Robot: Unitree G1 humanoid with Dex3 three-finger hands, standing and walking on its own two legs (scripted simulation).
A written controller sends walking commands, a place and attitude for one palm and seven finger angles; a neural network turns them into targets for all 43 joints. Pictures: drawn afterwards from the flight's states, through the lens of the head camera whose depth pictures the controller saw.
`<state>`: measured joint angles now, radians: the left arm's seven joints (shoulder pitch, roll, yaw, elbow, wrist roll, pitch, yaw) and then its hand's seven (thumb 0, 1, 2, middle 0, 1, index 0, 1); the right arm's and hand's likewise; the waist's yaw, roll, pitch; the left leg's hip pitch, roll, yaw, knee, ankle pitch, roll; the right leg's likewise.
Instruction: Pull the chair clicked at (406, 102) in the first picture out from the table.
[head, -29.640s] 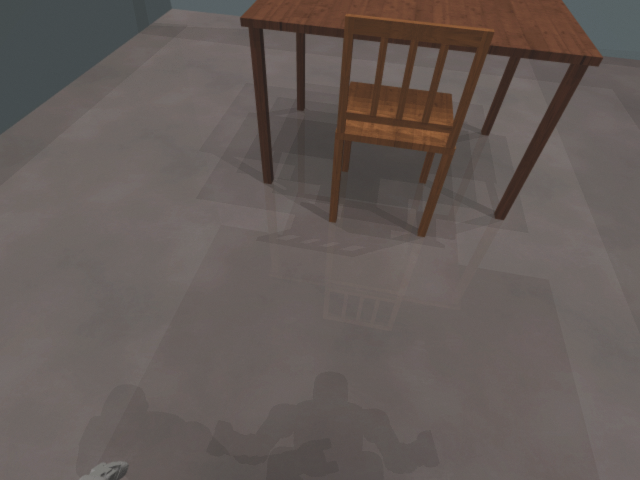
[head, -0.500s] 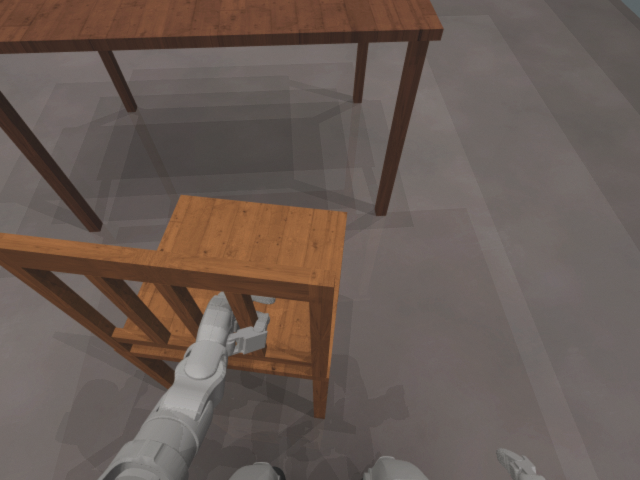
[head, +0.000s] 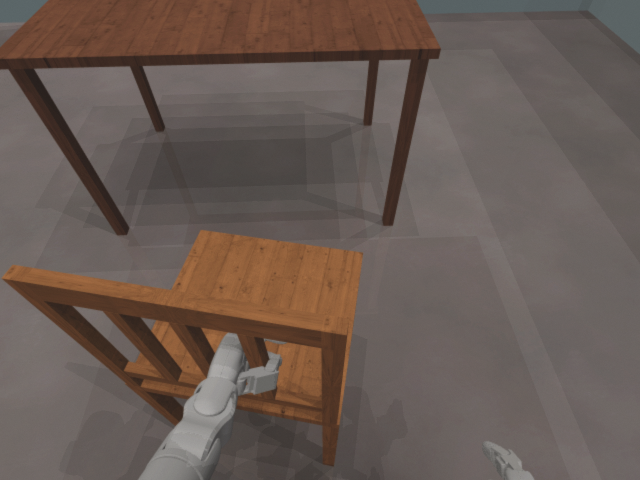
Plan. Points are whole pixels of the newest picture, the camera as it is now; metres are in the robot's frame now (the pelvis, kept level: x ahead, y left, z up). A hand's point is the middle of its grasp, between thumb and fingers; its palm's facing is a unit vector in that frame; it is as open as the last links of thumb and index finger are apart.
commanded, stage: stop walking, hand still on the chair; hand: left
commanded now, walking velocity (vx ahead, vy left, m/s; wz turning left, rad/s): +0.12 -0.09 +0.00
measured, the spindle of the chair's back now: (204, 355) +0.30 +0.19 -0.10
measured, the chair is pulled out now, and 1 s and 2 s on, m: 0.64 0.66 0.66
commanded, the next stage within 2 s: open the thumb and straighten the fingers in 0.82 s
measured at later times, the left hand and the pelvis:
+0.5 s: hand (267, 384) +0.25 +0.08 -0.07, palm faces -0.09 -0.99 -0.12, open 5.5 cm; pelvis +0.04 -0.02 +0.00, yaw +0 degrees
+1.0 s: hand (267, 382) +0.25 +0.08 -0.07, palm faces -0.07 -0.99 -0.09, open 5.7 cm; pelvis +0.05 -0.02 +0.00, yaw +1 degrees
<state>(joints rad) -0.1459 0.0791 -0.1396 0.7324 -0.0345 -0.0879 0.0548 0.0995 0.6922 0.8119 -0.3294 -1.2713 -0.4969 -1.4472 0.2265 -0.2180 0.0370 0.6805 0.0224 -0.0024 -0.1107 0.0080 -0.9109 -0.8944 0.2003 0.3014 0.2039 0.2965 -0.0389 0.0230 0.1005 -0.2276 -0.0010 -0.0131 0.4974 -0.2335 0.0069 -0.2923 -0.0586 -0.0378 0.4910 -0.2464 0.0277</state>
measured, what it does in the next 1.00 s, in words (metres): shifts its weight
